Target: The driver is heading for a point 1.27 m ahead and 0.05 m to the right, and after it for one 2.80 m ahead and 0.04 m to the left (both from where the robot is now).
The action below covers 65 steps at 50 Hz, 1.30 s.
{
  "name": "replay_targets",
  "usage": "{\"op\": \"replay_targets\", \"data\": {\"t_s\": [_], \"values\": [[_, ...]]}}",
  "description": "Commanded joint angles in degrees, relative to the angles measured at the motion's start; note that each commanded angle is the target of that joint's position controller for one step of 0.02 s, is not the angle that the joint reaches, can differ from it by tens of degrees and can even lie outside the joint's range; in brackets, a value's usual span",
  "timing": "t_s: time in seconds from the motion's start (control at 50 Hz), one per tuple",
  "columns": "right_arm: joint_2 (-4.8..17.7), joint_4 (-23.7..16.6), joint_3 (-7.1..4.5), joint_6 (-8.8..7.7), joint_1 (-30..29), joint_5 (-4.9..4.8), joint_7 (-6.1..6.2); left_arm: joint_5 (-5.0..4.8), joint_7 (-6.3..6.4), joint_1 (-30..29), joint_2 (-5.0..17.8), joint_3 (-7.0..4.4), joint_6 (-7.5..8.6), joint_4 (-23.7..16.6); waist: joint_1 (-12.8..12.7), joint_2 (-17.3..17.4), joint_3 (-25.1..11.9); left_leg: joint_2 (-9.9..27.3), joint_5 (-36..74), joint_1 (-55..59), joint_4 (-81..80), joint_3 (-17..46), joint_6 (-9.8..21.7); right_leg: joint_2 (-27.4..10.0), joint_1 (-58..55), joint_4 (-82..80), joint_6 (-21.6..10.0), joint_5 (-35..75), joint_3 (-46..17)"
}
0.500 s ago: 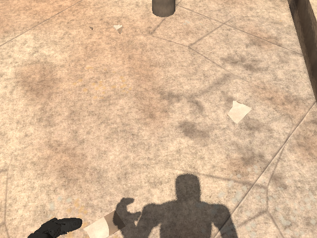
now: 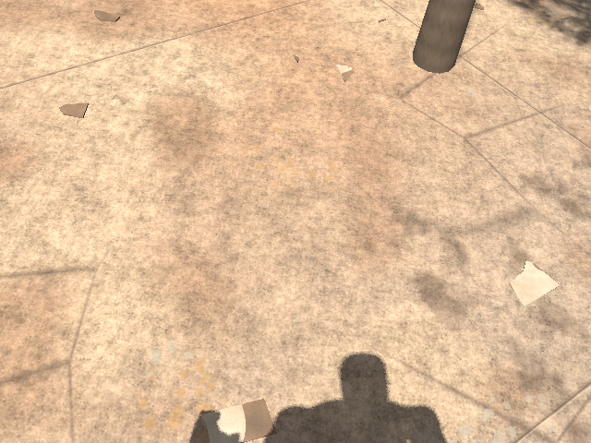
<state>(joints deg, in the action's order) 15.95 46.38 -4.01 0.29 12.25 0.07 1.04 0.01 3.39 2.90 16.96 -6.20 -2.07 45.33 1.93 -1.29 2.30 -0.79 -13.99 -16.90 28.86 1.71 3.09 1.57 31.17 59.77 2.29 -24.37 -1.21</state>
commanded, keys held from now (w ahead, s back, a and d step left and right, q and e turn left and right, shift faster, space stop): q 0.18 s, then no key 0.24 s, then w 0.10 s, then w+e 0.48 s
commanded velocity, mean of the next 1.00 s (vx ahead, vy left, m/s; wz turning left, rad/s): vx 0.19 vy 0.00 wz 0.06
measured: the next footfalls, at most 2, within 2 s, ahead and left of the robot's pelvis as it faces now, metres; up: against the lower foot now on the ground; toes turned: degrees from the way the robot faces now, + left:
right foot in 0.36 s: +0.08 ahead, -0.14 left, +0.00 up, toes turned +15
left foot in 0.72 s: +0.08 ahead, +0.11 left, +0.00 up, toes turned +7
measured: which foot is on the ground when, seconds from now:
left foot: down 0.00-0.38, up 0.40-0.70, down 0.72-1.00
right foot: up 0.00-0.34, down 0.36-0.72, up 0.74-1.00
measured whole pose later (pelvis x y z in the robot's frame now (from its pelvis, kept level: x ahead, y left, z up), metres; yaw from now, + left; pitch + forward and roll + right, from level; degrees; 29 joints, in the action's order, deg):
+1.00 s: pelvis +0.15 +0.00 +0.00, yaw +0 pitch +1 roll +1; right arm 14.6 50.4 -3.6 -5.0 19.5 0.5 0.6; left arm -1.6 -1.7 9.3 17.6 -4.0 2.2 46.8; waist 3.6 -2.6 1.8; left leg -0.4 -16.0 3.8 11.4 -7.9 0.1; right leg -4.9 38.4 49.4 -0.4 -4.7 -2.8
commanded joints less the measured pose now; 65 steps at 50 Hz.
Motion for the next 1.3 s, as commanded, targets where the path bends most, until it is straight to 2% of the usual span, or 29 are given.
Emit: {"op": "replay_targets", "data": {"t_s": [0.02, 0.18, 0.3, 0.34, 0.36, 0.38, 0.4, 0.42, 0.44, 0.5, 0.6, 0.66, 0.7, 0.72, 0.74, 0.76, 0.78, 0.8, 0.86, 0.94, 1.06, 1.12, 1.16, 1.18, 1.2, 1.22, 1.24, 1.28, 1.3], "values": [[9.0, -4.8, -1.95, -0.87, -2.5, -0.85, 1.05, -0.26, 0.11, -1.6, 4.0, -1.09, 0.94, -3.3, -1.6, 6.9, -8.2, 13.4, 26.4, 12.6, -9.2, 16.5, 8.8, -0.8, 5.9, 3.3, 0.8, 4.4, -3.8], [11.2, -5.8, -2.99, 0.38, -1.4, -0.89, 1.65, -0.81, -0.63, -4.0, 3.6, -0.27, 2.08, -3.1, 0.2, 9.9, -6.3, 10.8, 17.3, 11.9, -8.9, 21.0, 9.2, 0.3, 0.2, -14.6, 2.6, 5.6, -5.1], [9.9, -6.5, -1.99, 1.18, -3.7, -0.42, 1.06, -1.23, -2.14, -0.3, 4.7, 0.15, 3.19, -1.2, -0.1, 10.6, -8.2, 10.8, 27.5, 10.8, -5.1, 23.1, 9.2, 0.0, -9.9, -23.5, 1.2, 4.5, -3.2], [9.1, -6.8, -1.32, 1.59, -5.4, -1.04, 1.30, -1.04, -2.87, 2.8, 4.2, 0.37, 3.73, 0.2, -2.5, 9.7, -7.8, 8.6, 25.8, 9.2, -2.9, 22.6, 6.9, 0.0, -16.7, -36.1, -0.6, 13.8, -1.8], [8.3, -6.5, -0.97, 1.60, -4.4, -1.07, 1.48, -0.47, -3.09, 4.0, 5.1, 0.26, 3.92, 0.7, -2.7, 7.9, -7.6, 6.6, 19.8, 6.7, -1.7, 21.7, 4.5, -2.2, -21.7, -40.6, -2.0, 21.5, -3.4], [6.1, -6.6, -0.22, 1.20, -2.2, 0.05, 1.42, 0.75, -2.90, 4.3, 8.7, -0.20, 3.87, 0.3, -0.9, -1.1, -8.9, 1.5, 8.0, 1.7, 5.8, 16.3, 1.3, -11.2, -27.5, -41.3, -5.3, 32.7, -12.4], [5.6, -7.0, -0.23, 0.66, 0.0, -0.04, 1.19, 1.52, -2.70, 2.8, 11.0, -0.39, 3.52, 0.5, 1.8, -11.3, -7.4, -6.4, -15.6, -6.4, 10.8, 10.1, -1.8, -18.8, -28.9, -39.9, -14.0, 45.9, -20.7], [9.2, -6.9, -1.00, 0.32, -1.8, 0.59, 1.16, 1.72, -2.76, 2.5, 7.8, 0.44, 3.73, 0.4, -0.6, -10.6, -7.9, -4.1, -23.1, -7.1, 19.7, 8.6, -4.5, -23.6, -25.4, -41.7, -20.0, 41.6, -24.7], [11.4, -6.1, -1.93, 0.38, -2.8, -0.22, 1.22, 1.37, -2.71, 2.7, 6.6, 0.82, 4.03, 0.5, -1.5, -7.0, -7.1, -2.8, -20.6, -8.2, 25.0, 8.5, -5.4, -21.0, -25.5, -43.4, -19.2, 29.8, -22.9], [7.9, -5.4, -1.32, 0.70, -4.3, -0.42, 0.70, -1.39, -2.23, 5.0, 7.2, 0.92, 4.15, 2.7, -2.8, -8.5, -1.5, -0.1, -11.7, -15.8, 25.2, 5.5, -6.9, -15.3, -27.9, -49.2, -14.2, -2.5, -20.8], [3.9, -6.4, -0.10, -3.19, -10.6, -0.80, -0.44, -1.59, -1.70, 9.6, 8.7, 0.65, 4.37, 4.4, -5.6, -8.2, 0.1, 0.2, -8.9, -8.3, 8.3, -1.1, -5.8, -12.1, -26.2, -50.3, -14.1, 3.3, -17.1], [4.9, -4.4, -0.61, -4.63, -7.2, -1.49, -0.98, -2.05, -2.28, 9.3, 10.2, 0.31, 4.13, 3.9, -3.1, -7.2, -0.4, -1.4, -2.4, 2.8, -4.2, -3.0, -3.8, -11.3, -20.8, -48.7, -14.6, 3.8, -17.6], [6.2, -2.1, -1.39, -4.81, -1.6, -1.42, -0.68, -2.04, -2.47, 8.6, 8.4, 0.86, 4.05, 3.3, 0.0, -5.6, -2.3, -0.5, 4.5, 15.7, -9.6, -2.6, -2.5, -9.3, -13.8, -45.2, -12.4, 4.6, -17.4], [7.7, -0.9, -1.95, -4.70, 4.5, -1.47, -0.07, -1.76, -2.69, 6.8, 5.3, 1.73, 4.40, 2.5, 3.3, -3.9, -4.8, 4.1, 3.2, 25.3, -9.1, 0.9, -1.3, -6.8, -6.6, -39.3, -9.6, 2.2, -15.6], [11.2, 0.0, -2.71, -4.54, 11.0, -0.50, 0.69, -1.43, -3.00, 5.2, -0.2, 3.24, 5.01, 0.9, 6.0, 6.2, -8.2, 14.6, -4.5, 34.5, -11.8, 13.1, 1.9, -0.8, 3.4, -23.4, -5.6, -1.9, -8.2], [16.0, 1.1, -4.14, -4.55, 12.6, 0.21, 0.08, -2.48, -2.62, 3.7, 1.7, 2.88, 5.81, -2.0, 5.7, 16.0, -5.8, 25.3, -15.5, 30.1, -18.2, 29.3, 8.7, 0.2, 11.6, -12.6, -4.8, -9.3, -4.2], [11.1, -0.2, -2.84, -5.26, 8.7, 0.51, -0.03, -3.20, -2.68, 5.1, 6.4, 1.60, 6.04, -1.0, 3.8, 10.7, -1.6, 24.8, -21.2, 26.7, -19.9, 28.8, 9.7, -4.0, 14.2, -4.3, -5.4, -6.7, -7.4], [7.4, -1.0, -1.81, -5.85, 5.4, 0.04, -0.11, -3.31, -3.02, 7.2, 7.4, 1.05, 5.82, 0.2, 2.1, 10.9, 1.4, 21.4, -19.0, 25.5, -20.7, 23.7, 7.4, -4.8, 15.8, -1.5, -5.8, -1.8, -7.8], [5.6, -1.1, -1.08, -6.25, 2.5, -0.02, -0.42, -2.08, -3.61, 7.6, 4.9, 1.04, 5.40, 0.9, 0.6, 8.3, 4.1, 17.0, 0.0, 21.7, -21.8, 9.8, 4.3, -6.8, 16.0, 0.7, -5.0, 9.0, -6.7], [6.6, -0.3, -1.33, -6.30, 3.1, 0.72, -0.35, -1.82, -4.92, 3.9, 1.9, 2.11, 5.16, -2.0, 0.9, 6.8, 3.6, 14.4, 12.7, 17.1, -22.7, -1.5, 4.8, -7.2, 13.3, -5.9, -2.4, 18.5, -3.0], [9.6, 1.6, -2.02, -5.86, 6.7, -0.92, -0.19, -1.38, -7.04, -5.1, 1.3, 3.32, 4.87, -7.8, 2.5, 5.1, 5.8, 16.2, 18.3, 16.7, -22.2, -9.3, 4.5, -5.9, 5.9, -21.6, -4.4, 23.7, 3.1], [11.8, 1.5, -2.57, -4.77, 6.5, -1.48, 0.01, -1.46, -7.53, -2.3, 4.1, 2.06, 4.50, -9.0, -1.4, 7.0, 1.3, 17.4, 45.8, 21.7, -12.2, -12.1, 3.1, -1.5, -1.3, -22.8, -8.2, 16.8, 6.9], [12.4, 0.9, -2.48, -3.80, 5.7, -1.38, 0.57, -1.88, -6.87, 12.8, 9.2, -0.96, 3.89, -5.6, -10.1, 7.0, -7.9, 15.2, 55.6, 16.5, 8.5, -14.3, 0.6, 3.2, -22.7, -25.0, -12.0, 16.6, 8.2], [11.0, -0.2, -1.72, -4.16, 6.7, -0.39, 0.81, -2.05, -5.48, 21.9, 13.3, -2.81, 3.07, -3.4, -13.6, 1.4, -12.9, 12.8, 37.3, 2.2, 25.9, -13.8, -1.9, -1.8, -40.4, -25.9, -14.6, 15.0, -2.1], [1.4, -3.4, 1.23, -5.66, 13.8, 0.95, -0.49, -2.24, -5.18, 19.5, 18.9, -3.16, 3.51, -4.2, -4.9, -14.5, -20.8, 1.1, -18.7, -20.9, 47.1, -7.7, -5.0, -18.1, -57.0, -33.8, -26.0, -0.8, -37.4], [7.3, -4.2, 0.30, -8.00, 6.3, -1.40, -1.08, -1.68, -5.26, 20.8, 13.6, -1.63, 4.28, -5.8, -9.8, -7.1, -24.7, 0.5, -19.4, -25.4, 52.0, 4.5, -3.6, -20.3, -56.6, -43.4, -25.7, -7.7, -47.5], [9.8, -6.3, -0.48, -8.87, 0.4, -3.34, -1.23, -1.09, -5.41, 18.2, 11.0, -0.77, 5.16, -5.1, -9.9, -4.8, -14.7, 2.9, -13.6, -29.9, 51.1, 3.8, -2.3, -18.9, -49.7, -45.1, -22.5, -2.9, -39.3], [8.8, -5.8, -0.47, -9.27, 0.0, -0.96, -0.19, -0.95, -5.40, 10.5, 8.1, 0.22, 5.96, -6.5, -4.3, 2.2, -5.8, 7.2, -5.4, -23.9, 41.7, 3.5, -1.7, -13.9, -32.2, -45.6, -19.2, 11.0, -26.5], [9.1, -5.7, -0.75, -8.68, 2.1, -0.40, -0.20, 0.08, -5.18, 8.2, 7.6, 0.51, 6.16, -7.7, -1.9, -0.2, -5.2, 8.3, -3.5, -19.7, 39.9, 4.3, -2.1, -12.6, -26.7, -46.5, -19.4, 16.2, -23.9]]}}
Velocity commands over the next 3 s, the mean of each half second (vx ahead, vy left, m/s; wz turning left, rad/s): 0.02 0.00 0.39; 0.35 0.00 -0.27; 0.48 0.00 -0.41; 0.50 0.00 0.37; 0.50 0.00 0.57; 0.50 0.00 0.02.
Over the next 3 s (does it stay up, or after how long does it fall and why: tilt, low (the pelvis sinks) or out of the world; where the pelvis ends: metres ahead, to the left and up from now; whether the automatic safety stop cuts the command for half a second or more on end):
stays up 1.24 0.01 0.00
